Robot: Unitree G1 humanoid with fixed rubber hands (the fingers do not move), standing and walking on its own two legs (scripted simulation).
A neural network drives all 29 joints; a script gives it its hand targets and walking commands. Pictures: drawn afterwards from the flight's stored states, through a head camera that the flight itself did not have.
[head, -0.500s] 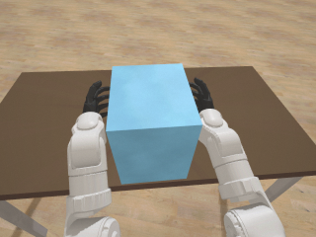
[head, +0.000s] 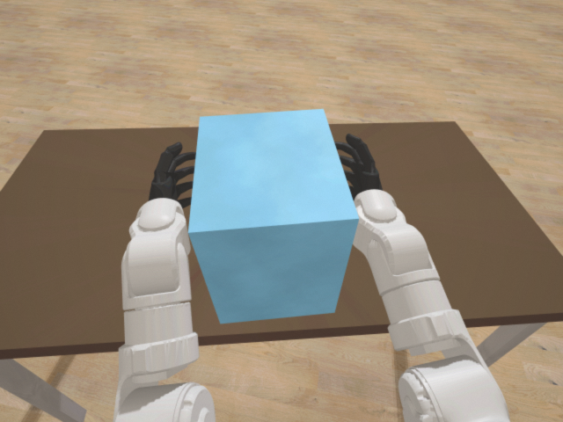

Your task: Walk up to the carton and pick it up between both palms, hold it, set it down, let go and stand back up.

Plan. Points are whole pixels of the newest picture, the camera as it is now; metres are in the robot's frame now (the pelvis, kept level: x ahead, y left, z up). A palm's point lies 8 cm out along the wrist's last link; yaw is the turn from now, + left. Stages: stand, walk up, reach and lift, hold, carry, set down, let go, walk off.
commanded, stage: hold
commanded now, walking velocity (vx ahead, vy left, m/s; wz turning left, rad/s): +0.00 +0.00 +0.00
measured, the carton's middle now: (270, 219) +0.36 +0.01 +0.11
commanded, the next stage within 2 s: set down in 1.66 s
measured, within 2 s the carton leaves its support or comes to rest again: neither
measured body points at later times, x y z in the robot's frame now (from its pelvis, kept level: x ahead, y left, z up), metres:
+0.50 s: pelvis -0.01 +0.00 +0.00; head -0.02 +0.01 +0.45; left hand +0.37 +0.14 +0.17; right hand +0.38 -0.13 +0.17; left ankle +0.04 +0.10 -0.76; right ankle -0.05 -0.11 -0.75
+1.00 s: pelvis -0.01 +0.00 +0.00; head -0.02 +0.01 +0.45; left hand +0.37 +0.14 +0.16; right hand +0.38 -0.13 +0.16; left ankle +0.04 +0.10 -0.76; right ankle -0.05 -0.11 -0.75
